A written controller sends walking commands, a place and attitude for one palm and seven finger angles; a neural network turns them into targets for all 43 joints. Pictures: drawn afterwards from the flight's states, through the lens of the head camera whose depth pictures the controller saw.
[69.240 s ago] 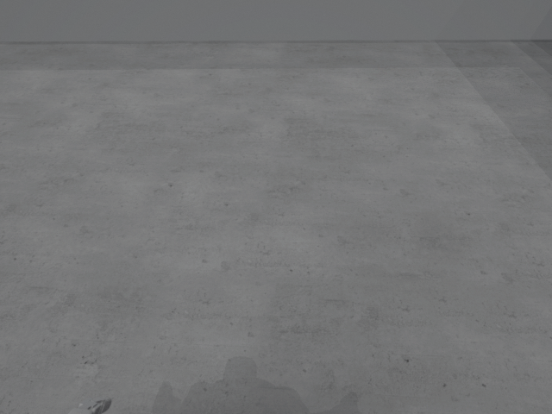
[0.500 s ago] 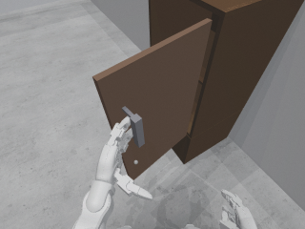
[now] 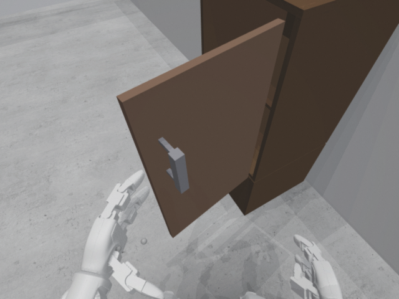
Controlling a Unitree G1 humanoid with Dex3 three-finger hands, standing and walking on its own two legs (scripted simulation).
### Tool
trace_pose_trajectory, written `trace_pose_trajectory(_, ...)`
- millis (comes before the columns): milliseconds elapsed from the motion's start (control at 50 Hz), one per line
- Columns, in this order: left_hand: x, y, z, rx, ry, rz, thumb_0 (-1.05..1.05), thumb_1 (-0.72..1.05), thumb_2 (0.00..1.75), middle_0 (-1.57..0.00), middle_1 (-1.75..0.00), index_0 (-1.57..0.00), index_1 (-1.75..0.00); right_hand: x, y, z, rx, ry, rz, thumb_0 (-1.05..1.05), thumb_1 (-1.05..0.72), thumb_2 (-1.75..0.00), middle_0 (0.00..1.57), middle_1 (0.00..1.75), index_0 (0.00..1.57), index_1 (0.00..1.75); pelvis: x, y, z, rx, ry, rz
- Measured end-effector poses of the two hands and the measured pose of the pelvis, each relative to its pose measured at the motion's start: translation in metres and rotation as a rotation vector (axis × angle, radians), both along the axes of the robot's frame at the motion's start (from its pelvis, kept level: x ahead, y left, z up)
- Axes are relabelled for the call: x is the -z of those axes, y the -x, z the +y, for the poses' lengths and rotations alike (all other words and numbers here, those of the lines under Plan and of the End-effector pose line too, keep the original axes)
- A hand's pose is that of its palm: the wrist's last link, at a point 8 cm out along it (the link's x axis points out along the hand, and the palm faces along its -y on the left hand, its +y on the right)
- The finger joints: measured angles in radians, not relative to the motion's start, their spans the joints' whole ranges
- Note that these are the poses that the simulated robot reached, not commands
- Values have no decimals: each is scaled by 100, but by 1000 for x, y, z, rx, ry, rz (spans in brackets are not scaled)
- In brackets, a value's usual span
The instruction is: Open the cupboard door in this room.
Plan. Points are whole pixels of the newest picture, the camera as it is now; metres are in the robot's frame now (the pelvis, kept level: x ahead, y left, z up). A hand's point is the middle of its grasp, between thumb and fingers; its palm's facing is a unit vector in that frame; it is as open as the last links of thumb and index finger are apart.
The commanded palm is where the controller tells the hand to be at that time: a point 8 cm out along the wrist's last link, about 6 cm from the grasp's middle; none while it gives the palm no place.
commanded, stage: slide the hand sideways off the handle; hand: left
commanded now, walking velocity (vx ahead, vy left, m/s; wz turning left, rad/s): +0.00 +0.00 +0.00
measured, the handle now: (173, 165) +0.35 +0.08 +0.08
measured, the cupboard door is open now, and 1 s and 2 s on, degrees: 100 100 100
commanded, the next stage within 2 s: draw the hand back to the body in 0.12 s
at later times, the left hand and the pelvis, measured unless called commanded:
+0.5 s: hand (108, 242) +0.20 +0.15 +0.11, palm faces -0.10 -0.99 -0.07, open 16.3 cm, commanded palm +0.17 +0.21 +0.12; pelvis -0.01 +0.01 +0.01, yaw +0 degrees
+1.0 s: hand (39, 228) +0.20 +0.23 +0.15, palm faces +0.25 -0.90 -0.35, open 14.1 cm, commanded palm +0.16 +0.28 +0.18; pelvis +0.01 +0.03 +0.05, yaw -1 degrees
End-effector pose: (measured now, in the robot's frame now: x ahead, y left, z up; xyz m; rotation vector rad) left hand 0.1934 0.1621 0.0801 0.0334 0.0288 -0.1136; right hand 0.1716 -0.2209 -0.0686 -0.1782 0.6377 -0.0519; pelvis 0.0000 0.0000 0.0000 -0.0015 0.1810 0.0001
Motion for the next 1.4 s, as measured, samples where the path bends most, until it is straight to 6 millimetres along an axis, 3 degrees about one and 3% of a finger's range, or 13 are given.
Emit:
trace_pose_trajectory(300,1,14,13,13,-12,-15,-1,-50,30,-16,-30,-16,-30,4,19,-4,33,17,-9,2,-90,-90,20,29,20,30,7,11,2,5,8,-4)
trace_pose_trajectory(500,-29,12,44,-10,-31,-44,-1,-50,30,-16,-30,-16,-30,-10,22,7,49,6,-39,2,-90,-90,20,29,20,30,-5,10,11,3,20,-46)
trace_pose_trajectory(760,-58,21,75,-56,-88,-44,-1,-46,32,-16,-30,-16,-30,-35,0,25,7,12,-114,2,-90,-90,20,29,20,30,-20,3,20,2,26,-105)
trace_pose_trajectory(840,-74,25,90,-211,-231,-34,-1,-37,36,-16,-30,-16,-30,-42,-3,30,13,26,-95,2,-90,-90,20,30,20,30,-31,-1,22,10,26,-133)
trace_pose_trajectory(960,-88,31,107,-349,-315,-17,-1,-19,43,-17,-30,-17,-30,-48,-4,36,9,36,-48,2,-90,-90,20,30,20,30,-45,-8,26,14,23,-174)
trace_pose_trajectory(1400,-149,17,151,-516,-441,-167,1,56,76,-20,-30,-20,-30,-58,-22,29,9,36,3,2,-90,-90,21,30,20,30,-65,-21,26,37,16,-249)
